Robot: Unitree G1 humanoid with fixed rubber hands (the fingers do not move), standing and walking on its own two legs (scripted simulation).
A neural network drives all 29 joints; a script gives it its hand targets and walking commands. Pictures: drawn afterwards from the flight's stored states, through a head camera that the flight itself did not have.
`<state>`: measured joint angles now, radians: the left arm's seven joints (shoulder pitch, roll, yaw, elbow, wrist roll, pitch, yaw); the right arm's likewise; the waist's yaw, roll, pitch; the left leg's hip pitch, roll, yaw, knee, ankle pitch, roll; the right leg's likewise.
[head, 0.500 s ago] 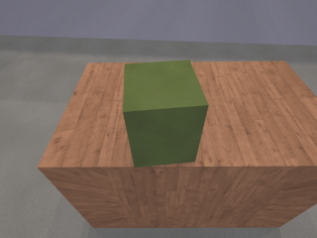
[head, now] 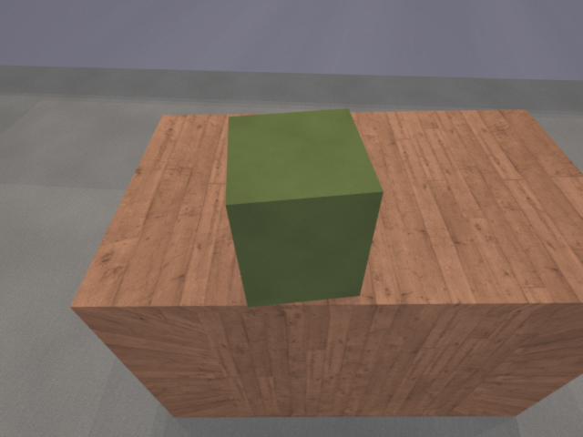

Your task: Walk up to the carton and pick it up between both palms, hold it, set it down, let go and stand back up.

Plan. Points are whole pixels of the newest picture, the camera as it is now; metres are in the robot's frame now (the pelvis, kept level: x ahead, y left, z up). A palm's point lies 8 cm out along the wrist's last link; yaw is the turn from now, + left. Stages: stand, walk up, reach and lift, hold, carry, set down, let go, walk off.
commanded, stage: stand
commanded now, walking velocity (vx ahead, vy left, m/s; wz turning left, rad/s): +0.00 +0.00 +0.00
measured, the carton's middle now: (296, 210) +0.47 +0.04 +0.05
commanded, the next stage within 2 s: none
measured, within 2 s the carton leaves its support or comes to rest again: neither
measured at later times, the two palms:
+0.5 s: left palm out of the picture +0.06 +0.30 -0.10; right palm out of the picture +0.09 -0.27 -0.12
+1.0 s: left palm out of the picture +0.06 +0.30 -0.10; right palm out of the picture +0.09 -0.27 -0.12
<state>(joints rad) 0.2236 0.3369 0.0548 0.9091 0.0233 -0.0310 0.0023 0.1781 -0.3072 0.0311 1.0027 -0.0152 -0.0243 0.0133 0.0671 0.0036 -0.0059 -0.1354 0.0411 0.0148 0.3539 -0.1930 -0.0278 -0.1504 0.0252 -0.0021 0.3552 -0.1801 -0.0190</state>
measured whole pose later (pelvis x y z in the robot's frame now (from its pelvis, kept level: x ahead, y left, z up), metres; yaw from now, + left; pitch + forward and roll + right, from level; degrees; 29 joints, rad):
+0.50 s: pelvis +0.00 +0.00 +0.00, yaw +0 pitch -1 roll +0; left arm 0.22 0.34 0.05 0.92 0.02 -0.03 0.00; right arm 0.18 -0.31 0.03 1.01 -0.01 -0.02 0.01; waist 0.07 0.01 0.01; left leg -0.14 0.04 0.01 0.35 -0.19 -0.03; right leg -0.15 0.03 0.00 0.35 -0.18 -0.02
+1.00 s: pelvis +0.00 +0.00 +0.00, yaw +0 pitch -1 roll +0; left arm 0.22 0.34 0.05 0.92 0.02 -0.03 0.00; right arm 0.18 -0.31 0.03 1.01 -0.01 -0.02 0.01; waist 0.07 0.01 0.01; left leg -0.14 0.04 0.01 0.35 -0.19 -0.03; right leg -0.15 0.02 0.00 0.35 -0.18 -0.02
